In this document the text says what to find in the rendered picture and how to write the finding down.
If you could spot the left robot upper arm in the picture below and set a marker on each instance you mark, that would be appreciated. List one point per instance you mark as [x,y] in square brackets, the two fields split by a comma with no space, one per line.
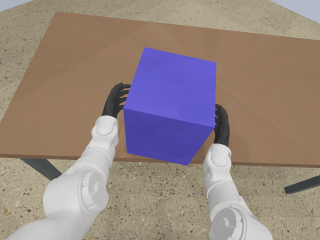
[71,204]

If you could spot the robot left hand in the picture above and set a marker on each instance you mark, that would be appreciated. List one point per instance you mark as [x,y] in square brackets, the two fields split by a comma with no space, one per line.
[112,105]

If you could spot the robot left forearm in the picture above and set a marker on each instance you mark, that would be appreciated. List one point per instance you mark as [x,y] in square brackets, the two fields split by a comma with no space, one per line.
[100,152]

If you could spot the carton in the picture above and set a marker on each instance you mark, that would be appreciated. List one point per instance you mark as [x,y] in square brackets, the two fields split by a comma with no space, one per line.
[169,111]

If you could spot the robot right hand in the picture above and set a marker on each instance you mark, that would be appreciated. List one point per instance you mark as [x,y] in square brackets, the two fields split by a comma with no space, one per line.
[222,128]

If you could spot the table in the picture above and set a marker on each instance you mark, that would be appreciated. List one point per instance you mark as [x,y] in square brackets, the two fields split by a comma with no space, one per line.
[269,86]

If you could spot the robot right forearm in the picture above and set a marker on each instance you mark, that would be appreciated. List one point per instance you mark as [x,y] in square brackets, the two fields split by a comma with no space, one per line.
[219,186]

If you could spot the right robot upper arm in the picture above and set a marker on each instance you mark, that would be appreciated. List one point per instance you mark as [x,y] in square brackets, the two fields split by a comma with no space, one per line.
[233,224]

